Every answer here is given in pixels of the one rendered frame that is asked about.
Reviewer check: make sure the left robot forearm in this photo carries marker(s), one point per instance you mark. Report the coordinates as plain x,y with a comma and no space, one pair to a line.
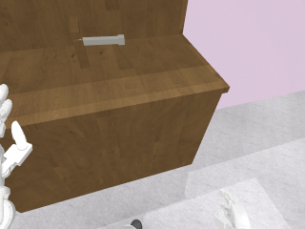
7,208

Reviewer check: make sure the counter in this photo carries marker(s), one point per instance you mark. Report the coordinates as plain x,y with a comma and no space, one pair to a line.
98,116

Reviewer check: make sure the left robot hand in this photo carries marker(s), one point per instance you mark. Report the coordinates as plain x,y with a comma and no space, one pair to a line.
18,152

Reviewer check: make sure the robot left foot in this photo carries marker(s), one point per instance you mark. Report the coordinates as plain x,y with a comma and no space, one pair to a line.
137,224

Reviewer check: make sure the right robot hand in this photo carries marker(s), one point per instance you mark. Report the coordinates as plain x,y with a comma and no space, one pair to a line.
235,217

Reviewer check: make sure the tap lever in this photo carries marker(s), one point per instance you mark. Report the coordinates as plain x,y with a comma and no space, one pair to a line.
104,40

